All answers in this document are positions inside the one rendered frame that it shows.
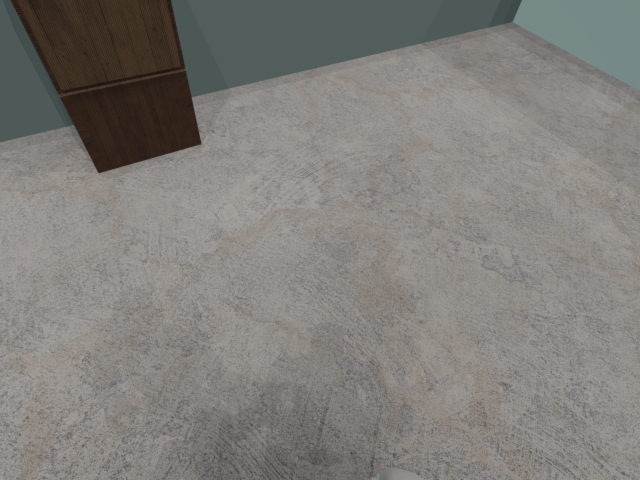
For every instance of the cupboard door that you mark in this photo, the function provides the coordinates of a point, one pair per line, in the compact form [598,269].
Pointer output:
[94,41]

